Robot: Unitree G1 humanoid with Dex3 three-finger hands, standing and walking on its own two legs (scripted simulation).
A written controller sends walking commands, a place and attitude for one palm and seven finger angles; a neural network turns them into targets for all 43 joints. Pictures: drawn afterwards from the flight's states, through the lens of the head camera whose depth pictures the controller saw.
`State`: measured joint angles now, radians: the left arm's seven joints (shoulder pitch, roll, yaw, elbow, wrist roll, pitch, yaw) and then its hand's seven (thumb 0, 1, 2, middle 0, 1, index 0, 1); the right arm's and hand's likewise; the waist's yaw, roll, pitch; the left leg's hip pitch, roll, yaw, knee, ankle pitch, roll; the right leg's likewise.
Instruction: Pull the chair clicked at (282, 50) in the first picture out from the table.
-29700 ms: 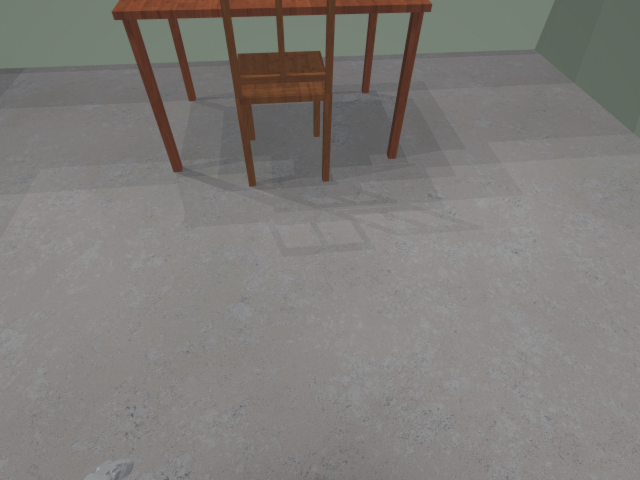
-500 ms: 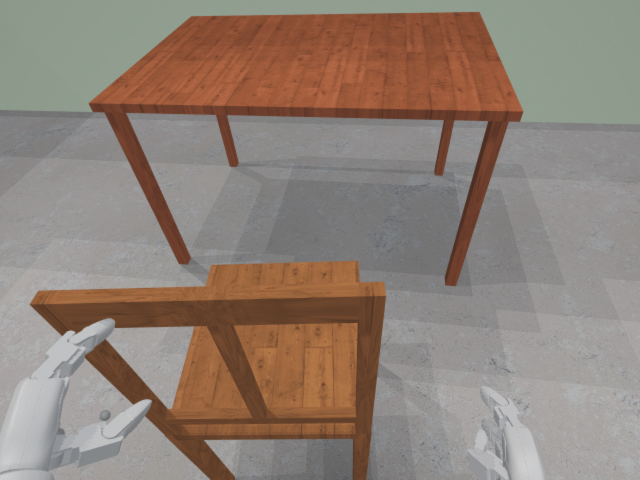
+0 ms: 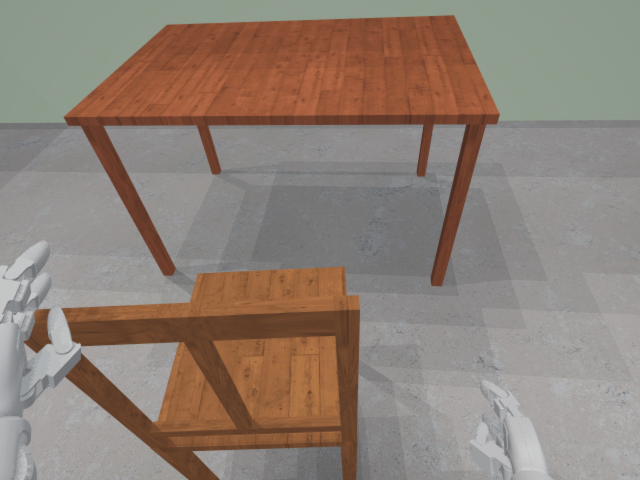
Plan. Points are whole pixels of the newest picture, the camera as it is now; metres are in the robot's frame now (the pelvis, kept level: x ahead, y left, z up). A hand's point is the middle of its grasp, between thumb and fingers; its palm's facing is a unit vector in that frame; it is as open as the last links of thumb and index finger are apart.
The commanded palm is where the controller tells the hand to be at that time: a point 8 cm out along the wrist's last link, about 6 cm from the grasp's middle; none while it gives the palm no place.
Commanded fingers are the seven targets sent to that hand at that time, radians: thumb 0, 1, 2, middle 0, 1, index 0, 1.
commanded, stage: draw the hand back to the body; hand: left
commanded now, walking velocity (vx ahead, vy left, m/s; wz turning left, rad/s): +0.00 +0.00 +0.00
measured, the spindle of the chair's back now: (224, 387) +0.26 +0.19 -0.08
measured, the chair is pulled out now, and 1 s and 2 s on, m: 0.60 0.60 0.60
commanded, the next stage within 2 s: step back with the hand held close in 0.06 s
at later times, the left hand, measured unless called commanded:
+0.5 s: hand (53, 363) +0.18 +0.28 +0.14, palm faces +0.32 -0.78 -0.54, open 7.4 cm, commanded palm +0.13 +0.33 +0.18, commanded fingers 0.00 0.90 0.90 -0.20 -0.30 -0.20 -0.30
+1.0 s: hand out of the picture +0.11 +0.31 +0.16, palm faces +0.44 -0.75 -0.49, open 7.4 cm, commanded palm +0.05 +0.34 +0.18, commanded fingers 0.00 0.90 0.90 -0.20 -0.30 -0.20 -0.30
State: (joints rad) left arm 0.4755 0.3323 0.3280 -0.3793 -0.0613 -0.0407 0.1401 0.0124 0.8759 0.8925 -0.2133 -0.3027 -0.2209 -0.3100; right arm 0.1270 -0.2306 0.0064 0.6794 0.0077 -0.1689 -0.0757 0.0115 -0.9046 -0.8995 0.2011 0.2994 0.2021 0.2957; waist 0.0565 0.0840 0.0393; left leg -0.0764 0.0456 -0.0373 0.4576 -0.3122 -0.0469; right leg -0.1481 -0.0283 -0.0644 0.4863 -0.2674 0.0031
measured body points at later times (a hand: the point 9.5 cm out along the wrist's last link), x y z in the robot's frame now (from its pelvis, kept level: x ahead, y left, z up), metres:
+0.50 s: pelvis -0.02 +0.03 +0.00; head +0.01 +0.02 +0.45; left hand +0.15 +0.32 +0.17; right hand +0.17 -0.20 -0.09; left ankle -0.04 +0.15 -0.74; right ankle +0.00 -0.12 -0.74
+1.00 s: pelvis -0.09 +0.04 -0.01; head -0.07 +0.05 +0.44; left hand +0.08 +0.34 +0.19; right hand +0.08 -0.21 -0.09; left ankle -0.04 +0.15 -0.74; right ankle -0.03 -0.11 -0.73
